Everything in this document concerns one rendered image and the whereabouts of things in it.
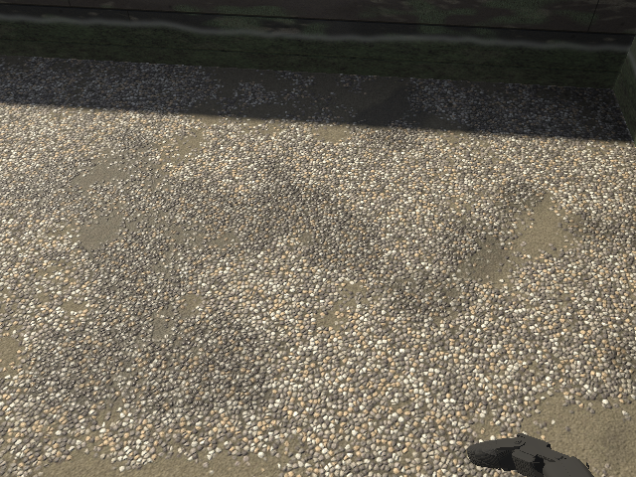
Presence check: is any right robot hand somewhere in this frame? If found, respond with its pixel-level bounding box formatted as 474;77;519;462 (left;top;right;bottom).
467;433;594;477

